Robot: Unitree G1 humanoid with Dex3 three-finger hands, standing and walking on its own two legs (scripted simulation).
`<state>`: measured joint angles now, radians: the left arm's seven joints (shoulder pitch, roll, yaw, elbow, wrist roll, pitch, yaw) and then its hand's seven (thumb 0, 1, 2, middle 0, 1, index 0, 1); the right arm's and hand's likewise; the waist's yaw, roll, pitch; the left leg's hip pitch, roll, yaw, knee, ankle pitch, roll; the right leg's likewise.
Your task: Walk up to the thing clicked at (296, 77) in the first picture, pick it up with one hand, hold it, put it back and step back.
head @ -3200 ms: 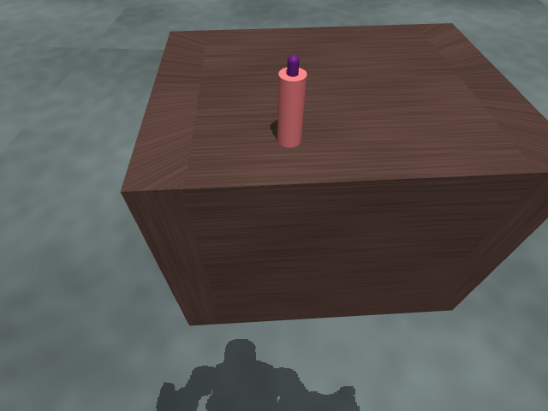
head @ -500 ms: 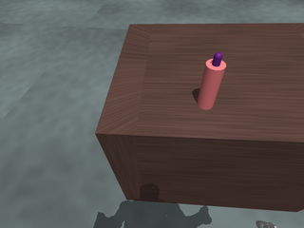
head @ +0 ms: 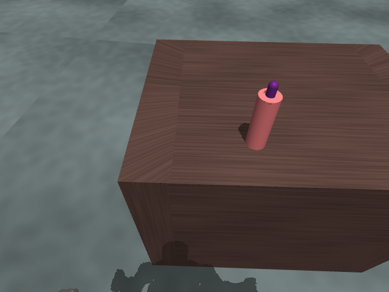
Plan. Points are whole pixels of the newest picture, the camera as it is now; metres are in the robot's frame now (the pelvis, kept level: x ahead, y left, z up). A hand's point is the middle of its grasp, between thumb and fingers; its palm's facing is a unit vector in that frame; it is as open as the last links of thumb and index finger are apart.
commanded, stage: walk up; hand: right
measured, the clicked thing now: (263, 116) +0.51 -0.16 +0.07
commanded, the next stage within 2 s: stand in 0.84 s
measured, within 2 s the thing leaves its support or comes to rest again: neither
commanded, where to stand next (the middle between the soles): +0.06 -0.01 m, yaw +0 degrees
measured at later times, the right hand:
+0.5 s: hand out of the picture +0.10 -0.26 -0.16, palm faces +0.02 +0.95 -0.31, open 7.4 cm
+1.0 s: hand out of the picture +0.08 -0.26 -0.15, palm faces +0.02 +0.94 -0.33, open 7.4 cm
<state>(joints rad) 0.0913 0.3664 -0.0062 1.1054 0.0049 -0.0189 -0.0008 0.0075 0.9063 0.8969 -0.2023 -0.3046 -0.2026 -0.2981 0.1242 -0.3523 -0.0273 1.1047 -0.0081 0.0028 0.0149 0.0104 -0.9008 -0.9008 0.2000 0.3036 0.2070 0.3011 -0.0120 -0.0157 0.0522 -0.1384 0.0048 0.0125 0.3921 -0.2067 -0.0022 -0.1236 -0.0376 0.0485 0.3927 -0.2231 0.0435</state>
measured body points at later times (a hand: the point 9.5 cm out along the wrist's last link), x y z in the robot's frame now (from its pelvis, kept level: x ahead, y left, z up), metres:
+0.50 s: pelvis +0.01 -0.01 +0.00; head +0.02 -0.01 +0.45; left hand +0.09 +0.30 -0.12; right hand +0.10 -0.31 -0.13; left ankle +0.01 +0.12 -0.74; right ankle +0.00 -0.15 -0.74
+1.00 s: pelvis +0.01 +0.00 +0.00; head +0.02 +0.00 +0.45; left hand +0.10 +0.30 -0.13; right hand +0.08 -0.31 -0.13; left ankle +0.01 +0.12 -0.74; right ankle +0.00 -0.15 -0.74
